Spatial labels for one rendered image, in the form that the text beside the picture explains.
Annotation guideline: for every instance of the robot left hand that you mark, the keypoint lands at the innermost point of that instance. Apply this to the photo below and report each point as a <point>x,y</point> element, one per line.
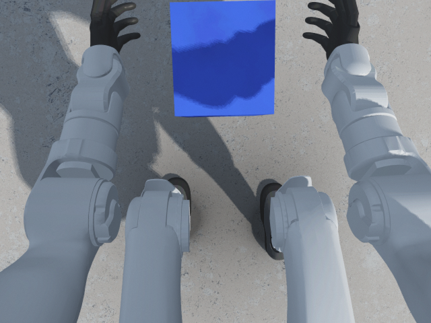
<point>103,29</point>

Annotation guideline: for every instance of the robot right foot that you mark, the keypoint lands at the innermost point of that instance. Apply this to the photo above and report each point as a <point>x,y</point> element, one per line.
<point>265,201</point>

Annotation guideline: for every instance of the carton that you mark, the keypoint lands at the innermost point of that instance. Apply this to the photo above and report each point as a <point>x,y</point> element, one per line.
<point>223,58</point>

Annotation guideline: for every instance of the robot right hand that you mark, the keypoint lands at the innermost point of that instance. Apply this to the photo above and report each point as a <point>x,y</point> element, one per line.
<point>344,28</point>

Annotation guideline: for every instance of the left robot upper arm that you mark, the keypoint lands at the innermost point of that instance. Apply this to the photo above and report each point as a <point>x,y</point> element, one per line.
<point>67,220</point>

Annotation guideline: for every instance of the left robot forearm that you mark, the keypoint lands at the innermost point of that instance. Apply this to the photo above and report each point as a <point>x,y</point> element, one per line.
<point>86,148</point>

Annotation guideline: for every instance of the right robot upper arm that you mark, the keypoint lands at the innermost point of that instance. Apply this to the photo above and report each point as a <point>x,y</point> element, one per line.
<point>393,213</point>

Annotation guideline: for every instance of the right robot forearm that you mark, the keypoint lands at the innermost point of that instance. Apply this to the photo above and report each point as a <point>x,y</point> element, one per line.
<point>373,142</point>

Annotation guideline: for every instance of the left robot shin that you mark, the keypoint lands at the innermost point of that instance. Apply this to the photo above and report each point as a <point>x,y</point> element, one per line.
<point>132,217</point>

